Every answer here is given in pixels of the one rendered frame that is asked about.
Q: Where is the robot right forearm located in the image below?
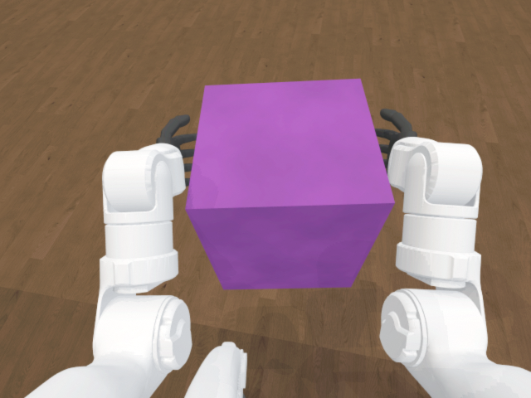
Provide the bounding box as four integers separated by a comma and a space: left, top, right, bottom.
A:
387, 137, 488, 350

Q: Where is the carton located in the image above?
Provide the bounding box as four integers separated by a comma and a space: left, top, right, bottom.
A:
185, 79, 395, 289

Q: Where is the right robot hand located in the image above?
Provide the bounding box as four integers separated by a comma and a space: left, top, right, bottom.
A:
375, 109, 417, 169

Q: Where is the robot left forearm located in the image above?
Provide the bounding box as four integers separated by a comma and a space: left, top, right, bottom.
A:
93, 143, 186, 357

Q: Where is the left robot hand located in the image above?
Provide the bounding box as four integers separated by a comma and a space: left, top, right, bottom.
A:
156, 114, 197, 187

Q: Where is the left robot upper arm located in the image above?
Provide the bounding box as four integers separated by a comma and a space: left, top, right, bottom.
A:
25, 295, 192, 398

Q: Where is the right robot upper arm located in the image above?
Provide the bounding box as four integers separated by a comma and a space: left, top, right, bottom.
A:
379, 289, 531, 398

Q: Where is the left robot thigh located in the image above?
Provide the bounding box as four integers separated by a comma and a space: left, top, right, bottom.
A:
184, 346, 247, 398

